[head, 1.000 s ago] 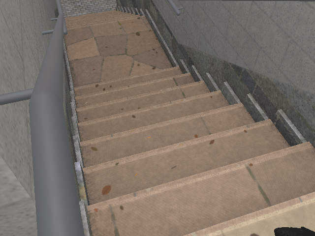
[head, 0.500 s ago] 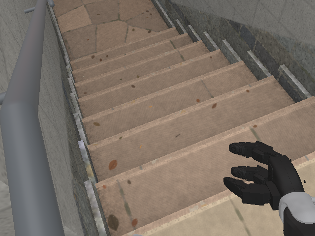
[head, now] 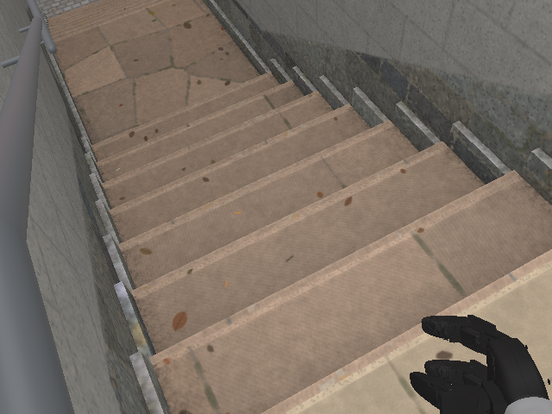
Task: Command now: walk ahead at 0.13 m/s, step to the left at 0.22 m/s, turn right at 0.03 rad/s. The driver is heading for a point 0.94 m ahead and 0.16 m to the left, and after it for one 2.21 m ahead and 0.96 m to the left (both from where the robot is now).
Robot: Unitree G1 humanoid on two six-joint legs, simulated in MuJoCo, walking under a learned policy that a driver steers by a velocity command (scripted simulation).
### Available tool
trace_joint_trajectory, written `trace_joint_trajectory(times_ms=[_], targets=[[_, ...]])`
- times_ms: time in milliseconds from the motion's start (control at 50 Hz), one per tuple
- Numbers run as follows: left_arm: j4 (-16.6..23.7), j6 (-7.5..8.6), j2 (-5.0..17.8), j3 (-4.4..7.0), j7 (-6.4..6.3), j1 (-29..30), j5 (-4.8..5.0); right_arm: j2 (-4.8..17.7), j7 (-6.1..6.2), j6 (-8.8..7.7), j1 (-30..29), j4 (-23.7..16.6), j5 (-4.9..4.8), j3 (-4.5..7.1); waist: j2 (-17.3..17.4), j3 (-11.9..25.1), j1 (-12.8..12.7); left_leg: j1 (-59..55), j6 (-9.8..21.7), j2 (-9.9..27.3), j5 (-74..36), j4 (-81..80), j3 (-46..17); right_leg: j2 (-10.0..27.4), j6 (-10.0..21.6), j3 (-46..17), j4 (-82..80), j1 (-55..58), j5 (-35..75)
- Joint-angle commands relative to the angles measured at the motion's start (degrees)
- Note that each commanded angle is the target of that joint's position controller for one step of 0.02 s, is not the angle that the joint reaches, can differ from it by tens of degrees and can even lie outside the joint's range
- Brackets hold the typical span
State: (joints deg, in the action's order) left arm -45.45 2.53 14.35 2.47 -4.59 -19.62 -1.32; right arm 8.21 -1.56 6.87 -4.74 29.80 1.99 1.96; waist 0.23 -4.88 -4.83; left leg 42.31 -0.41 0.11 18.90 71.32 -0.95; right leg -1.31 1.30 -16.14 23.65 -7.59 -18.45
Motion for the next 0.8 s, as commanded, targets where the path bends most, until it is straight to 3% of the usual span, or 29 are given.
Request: trace_joint_trajectory(times_ms=[20,80,340,800], targets=[[1.8,0.74,8.0,1.91,-0.17,-6.1,-0.15,3.1,0.47,-0.58,-5.0,-6.1,-0.01,0.32,-10.1,5.5,0.0,4.9,-1.5,-0.2,-0.6,3.4,2.7,10.5,6.5,-6.3,1.4,6.3,50.5],[2.0,1.06,7.9,1.94,-0.37,-6.1,-0.28,3.7,0.65,-0.47,-4.9,-6.5,-0.21,0.32,-11.1,5.4,-0.1,7.0,-1.5,0.2,1.0,3.8,1.5,11.2,6.9,-8.0,2.1,8.5,50.8],[1.7,1.52,7.7,1.98,-0.40,-7.1,-0.40,3.8,1.02,-0.13,-4.5,-7.8,-0.22,-0.21,-9.6,6.5,-0.3,10.5,-1.3,0.1,4.3,6.2,0.4,11.6,7.8,-10.0,3.2,11.3,51.4],[-0.1,1.04,6.2,1.79,-0.28,-8.7,-0.51,2.1,1.14,-0.59,-5.3,-8.5,-0.29,-0.57,-8.9,7.5,-0.3,8.3,-0.6,-0.9,4.1,4.0,1.5,11.0,7.0,-8.6,3.2,11.5,53.9]])
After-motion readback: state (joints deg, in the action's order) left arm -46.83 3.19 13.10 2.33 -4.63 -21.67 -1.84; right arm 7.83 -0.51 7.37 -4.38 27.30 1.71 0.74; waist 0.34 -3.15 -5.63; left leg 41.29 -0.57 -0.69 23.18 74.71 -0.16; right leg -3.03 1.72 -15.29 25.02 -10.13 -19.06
